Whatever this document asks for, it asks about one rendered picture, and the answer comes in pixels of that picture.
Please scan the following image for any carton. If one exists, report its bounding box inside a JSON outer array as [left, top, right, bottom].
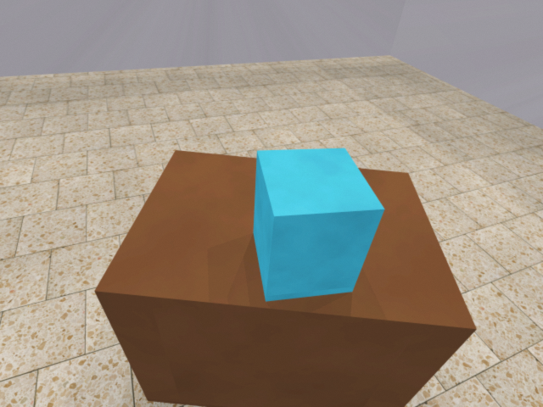
[[254, 148, 384, 301]]

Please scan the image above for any pedestal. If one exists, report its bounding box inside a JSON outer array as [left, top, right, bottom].
[[94, 150, 477, 407]]

